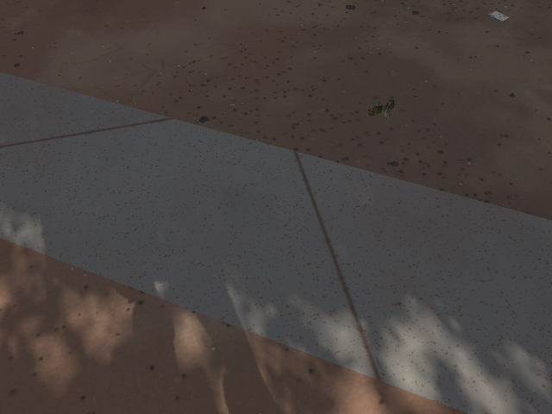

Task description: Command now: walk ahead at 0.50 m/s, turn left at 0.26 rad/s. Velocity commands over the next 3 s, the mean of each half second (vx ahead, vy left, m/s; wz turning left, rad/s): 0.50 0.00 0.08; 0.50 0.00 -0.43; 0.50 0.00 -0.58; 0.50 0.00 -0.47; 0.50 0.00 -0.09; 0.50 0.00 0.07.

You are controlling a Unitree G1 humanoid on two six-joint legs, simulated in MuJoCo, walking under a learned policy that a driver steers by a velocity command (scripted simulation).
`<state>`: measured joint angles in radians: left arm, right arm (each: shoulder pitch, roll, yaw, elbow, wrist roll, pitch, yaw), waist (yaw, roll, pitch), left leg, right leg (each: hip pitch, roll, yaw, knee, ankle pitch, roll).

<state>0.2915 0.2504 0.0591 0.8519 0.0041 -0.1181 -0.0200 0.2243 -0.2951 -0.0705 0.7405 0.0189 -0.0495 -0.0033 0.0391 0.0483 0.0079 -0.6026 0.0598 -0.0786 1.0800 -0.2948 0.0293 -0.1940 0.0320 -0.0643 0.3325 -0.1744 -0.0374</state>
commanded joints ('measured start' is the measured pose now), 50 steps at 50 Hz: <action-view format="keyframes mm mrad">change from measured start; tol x32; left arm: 1 -31 152 33 -47 -10 -14 4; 50 -79 143 39 -220 -8 50 -4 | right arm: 1 -25 -12 6 -81 -11 -15 6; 50 14 -109 -16 -48 -29 -72 -2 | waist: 1 -27 -112 -12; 16 -157 171 -364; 50 -61 -67 -67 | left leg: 1 -107 57 2 -143 113 -13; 11 72 -16 95 -542 186 39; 13 398 -68 136 -598 208 86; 15 978 324 -517 -679 88 298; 23 442 183 -112 -924 307 218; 36 687 211 186 -906 448 127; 41 717 203 264 -521 1101 66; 42 584 163 285 -295 1010 29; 44 -91 -128 93 344 -297 -57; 50 -32 62 -6 65 -31 -47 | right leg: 1 91 -275 216 -185 244 -190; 13 144 -241 51 162 552 -74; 15 -442 -13 13 811 -298 28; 17 -634 -88 146 981 -331 7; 31 -515 -130 135 427 307 29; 38 -550 -88 22 282 111 -30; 42 21 35 -22 200 72 -139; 44 616 -392 890 47 7 -430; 50 48 -206 429 -89 257 -277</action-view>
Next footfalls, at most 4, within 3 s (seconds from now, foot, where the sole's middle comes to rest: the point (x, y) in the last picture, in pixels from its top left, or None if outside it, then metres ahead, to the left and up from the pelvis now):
0.28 left None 0.30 0.16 -0.78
0.84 right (342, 371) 0.60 -0.09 -0.78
1.32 left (297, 262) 0.92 0.03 -0.78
1.84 right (429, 247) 0.98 -0.36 -0.78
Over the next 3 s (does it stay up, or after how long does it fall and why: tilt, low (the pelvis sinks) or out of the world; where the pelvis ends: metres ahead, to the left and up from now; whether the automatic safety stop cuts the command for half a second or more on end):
stays up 1.37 -0.64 -0.02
